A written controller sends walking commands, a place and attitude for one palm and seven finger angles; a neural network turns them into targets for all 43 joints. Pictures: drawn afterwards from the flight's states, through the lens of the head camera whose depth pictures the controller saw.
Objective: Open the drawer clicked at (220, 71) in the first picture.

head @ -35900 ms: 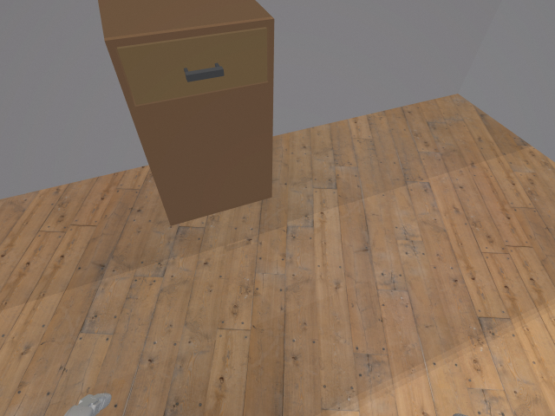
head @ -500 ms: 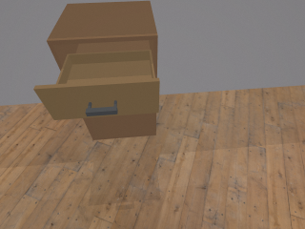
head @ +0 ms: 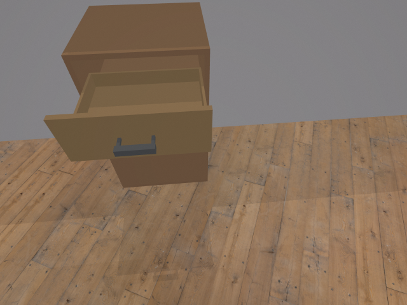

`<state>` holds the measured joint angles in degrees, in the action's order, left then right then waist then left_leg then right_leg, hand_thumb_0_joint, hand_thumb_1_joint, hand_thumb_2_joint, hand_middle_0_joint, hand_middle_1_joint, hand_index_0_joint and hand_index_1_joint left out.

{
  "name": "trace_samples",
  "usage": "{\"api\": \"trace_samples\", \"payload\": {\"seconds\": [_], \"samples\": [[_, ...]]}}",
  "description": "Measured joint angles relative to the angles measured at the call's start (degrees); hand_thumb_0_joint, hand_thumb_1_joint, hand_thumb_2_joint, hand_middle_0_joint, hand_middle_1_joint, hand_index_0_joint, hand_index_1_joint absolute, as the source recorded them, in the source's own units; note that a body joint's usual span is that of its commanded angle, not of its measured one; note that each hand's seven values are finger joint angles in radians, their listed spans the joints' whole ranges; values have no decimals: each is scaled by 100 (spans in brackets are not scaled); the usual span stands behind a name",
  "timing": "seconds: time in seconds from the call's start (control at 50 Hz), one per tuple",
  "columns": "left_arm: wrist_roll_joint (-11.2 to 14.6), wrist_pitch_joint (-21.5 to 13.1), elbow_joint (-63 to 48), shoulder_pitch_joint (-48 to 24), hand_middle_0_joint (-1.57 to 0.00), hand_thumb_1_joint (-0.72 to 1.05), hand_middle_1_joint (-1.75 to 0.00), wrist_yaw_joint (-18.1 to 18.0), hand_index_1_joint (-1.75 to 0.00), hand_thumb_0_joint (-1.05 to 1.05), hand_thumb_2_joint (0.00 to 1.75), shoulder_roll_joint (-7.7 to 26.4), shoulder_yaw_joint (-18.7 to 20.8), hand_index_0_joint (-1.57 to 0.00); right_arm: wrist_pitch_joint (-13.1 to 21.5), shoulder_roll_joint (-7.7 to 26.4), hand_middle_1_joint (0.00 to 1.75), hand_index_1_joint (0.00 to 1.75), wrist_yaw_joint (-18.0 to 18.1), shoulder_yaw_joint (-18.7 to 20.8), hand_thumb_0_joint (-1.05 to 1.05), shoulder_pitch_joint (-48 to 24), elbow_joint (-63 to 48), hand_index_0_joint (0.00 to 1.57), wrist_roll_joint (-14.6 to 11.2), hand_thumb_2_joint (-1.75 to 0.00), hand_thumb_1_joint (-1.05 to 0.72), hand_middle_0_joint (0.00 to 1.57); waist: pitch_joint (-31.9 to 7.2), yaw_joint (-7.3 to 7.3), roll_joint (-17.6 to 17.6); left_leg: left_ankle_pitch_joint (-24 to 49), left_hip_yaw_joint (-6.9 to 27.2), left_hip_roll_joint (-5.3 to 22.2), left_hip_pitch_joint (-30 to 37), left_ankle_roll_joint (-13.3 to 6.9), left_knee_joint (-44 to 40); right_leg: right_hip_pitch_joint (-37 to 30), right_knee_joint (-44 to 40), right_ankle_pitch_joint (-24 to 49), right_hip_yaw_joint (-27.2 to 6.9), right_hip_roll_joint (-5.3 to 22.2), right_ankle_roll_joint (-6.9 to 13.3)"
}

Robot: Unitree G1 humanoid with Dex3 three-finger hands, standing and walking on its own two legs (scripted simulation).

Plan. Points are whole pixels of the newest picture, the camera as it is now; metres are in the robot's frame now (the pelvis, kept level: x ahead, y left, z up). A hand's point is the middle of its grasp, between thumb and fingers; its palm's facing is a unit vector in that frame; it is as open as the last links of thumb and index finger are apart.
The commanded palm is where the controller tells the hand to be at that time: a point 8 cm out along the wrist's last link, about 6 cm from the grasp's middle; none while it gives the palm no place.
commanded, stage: look to check the result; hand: left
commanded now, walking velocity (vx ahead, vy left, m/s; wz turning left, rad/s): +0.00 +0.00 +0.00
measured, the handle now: (135, 144) +0.54 +0.23 -0.06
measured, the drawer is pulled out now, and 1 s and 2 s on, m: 0.30 0.30 0.30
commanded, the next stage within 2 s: stand and wait in 0.02 s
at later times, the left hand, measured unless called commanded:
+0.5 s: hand out of the picture +0.03 +0.19 -0.17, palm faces +0.02 -0.97 -0.24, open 7.3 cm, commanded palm none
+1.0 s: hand out of the picture +0.07 +0.21 -0.16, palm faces +0.01 -0.96 -0.28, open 7.3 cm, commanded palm none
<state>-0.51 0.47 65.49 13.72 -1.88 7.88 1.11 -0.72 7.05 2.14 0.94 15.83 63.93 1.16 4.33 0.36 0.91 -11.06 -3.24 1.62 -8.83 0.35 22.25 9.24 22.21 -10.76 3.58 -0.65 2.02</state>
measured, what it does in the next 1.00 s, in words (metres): stands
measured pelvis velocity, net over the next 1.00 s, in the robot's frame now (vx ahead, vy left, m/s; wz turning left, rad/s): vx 0.02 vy -0.01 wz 0.00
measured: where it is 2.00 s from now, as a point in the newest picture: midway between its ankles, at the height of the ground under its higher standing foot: outside the picture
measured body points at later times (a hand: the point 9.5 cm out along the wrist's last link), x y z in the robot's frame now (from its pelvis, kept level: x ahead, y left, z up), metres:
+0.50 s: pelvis +0.01 +0.00 +0.00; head +0.03 -0.01 +0.45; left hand +0.03 +0.24 -0.15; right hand +0.01 -0.23 -0.16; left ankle +0.01 +0.12 -0.74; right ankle +0.02 -0.10 -0.74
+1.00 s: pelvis +0.02 -0.01 +0.00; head +0.04 -0.02 +0.45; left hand +0.07 +0.26 -0.14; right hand +0.05 -0.26 -0.16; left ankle +0.01 +0.12 -0.74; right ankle +0.02 -0.10 -0.74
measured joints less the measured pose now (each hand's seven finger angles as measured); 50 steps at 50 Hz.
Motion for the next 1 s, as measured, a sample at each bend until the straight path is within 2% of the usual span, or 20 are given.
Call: {"api": "trace_samples", "payload": {"seconds": [1.0], "samples": [[-1, -71, -35, -581, -20, 91, -30, 72, -30, 0, 90, 532, 54, -20, 23, 623, 30, 30, -72, 19, 1, -563, -1, 20, 9, -90, -91, 20, 4, 29, 34, 28, 21, 35, 268, 69, -348, -257, -314, 1, 15, -55, 40]]}}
